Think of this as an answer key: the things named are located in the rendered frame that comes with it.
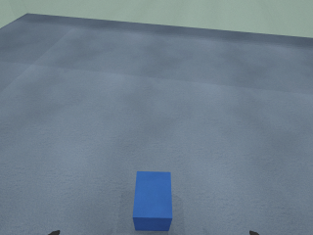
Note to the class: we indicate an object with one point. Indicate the carton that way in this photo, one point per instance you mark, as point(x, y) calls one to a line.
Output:
point(152, 209)

